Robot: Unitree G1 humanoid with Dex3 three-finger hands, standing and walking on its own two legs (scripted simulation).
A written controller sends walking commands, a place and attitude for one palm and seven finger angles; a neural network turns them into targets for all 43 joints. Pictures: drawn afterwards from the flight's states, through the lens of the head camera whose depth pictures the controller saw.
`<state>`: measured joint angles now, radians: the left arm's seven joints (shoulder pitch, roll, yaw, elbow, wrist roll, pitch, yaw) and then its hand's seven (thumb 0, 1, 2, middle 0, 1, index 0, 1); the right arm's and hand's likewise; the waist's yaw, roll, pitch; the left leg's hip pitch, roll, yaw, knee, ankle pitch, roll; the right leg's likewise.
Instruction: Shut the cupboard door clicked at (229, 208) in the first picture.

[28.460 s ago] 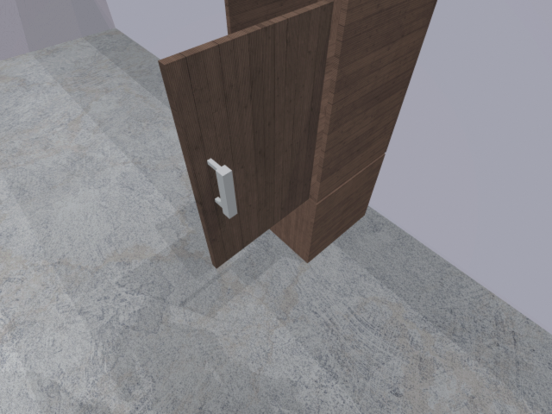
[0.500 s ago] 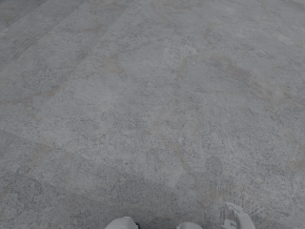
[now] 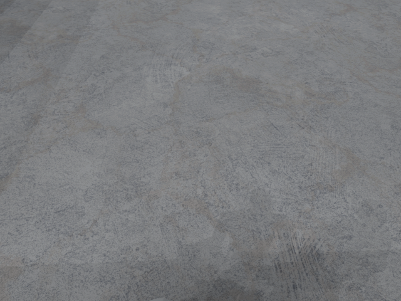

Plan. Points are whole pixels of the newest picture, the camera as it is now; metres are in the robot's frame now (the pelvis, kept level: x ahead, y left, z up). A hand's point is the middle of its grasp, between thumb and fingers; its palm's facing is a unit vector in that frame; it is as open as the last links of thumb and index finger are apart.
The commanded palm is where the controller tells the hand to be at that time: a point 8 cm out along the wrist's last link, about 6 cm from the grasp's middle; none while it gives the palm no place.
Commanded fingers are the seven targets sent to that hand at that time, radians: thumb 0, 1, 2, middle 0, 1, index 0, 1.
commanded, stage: turn to face it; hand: left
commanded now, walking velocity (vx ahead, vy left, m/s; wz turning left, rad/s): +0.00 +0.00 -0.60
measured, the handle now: out of the picture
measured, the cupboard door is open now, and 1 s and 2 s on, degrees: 59 59 59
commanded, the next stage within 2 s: none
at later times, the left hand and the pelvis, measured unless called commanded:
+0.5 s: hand (106, 277) +0.18 +0.23 -0.15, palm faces -0.24 -0.95 -0.19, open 7.4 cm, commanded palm none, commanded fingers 0.00 0.90 0.90 -0.20 -0.30 -0.20 -0.30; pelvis +0.02 +0.05 +0.02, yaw -17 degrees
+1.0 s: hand (144, 272) +0.20 +0.15 -0.16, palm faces -0.52 -0.83 -0.21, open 7.4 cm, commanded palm none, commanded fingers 0.00 0.90 0.90 -0.20 -0.30 -0.20 -0.30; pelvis +0.03 +0.02 +0.01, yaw -34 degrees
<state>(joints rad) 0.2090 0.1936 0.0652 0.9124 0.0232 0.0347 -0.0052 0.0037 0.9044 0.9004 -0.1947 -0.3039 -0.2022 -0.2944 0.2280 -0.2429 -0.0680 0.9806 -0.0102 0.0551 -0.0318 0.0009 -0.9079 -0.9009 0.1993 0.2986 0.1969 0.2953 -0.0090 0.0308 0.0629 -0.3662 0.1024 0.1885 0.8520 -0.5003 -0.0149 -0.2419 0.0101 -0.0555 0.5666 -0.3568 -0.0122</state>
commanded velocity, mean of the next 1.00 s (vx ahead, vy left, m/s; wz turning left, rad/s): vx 0.00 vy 0.00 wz -0.60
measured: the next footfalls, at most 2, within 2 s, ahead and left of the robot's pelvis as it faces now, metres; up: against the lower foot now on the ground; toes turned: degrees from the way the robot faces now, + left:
left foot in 0.28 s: +0.10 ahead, +0.14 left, +0.00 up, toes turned -6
right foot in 0.72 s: -0.01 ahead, -0.10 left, +0.00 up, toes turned -29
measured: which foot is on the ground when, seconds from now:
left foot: up 0.00-0.26, down 0.28-0.72, up 0.74-1.00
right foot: down 0.00-0.28, up 0.30-0.70, down 0.72-1.00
